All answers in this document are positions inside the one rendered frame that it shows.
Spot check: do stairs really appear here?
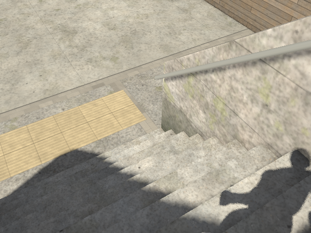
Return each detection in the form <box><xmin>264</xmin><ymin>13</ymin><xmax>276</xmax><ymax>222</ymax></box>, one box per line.
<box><xmin>0</xmin><ymin>127</ymin><xmax>311</xmax><ymax>233</ymax></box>

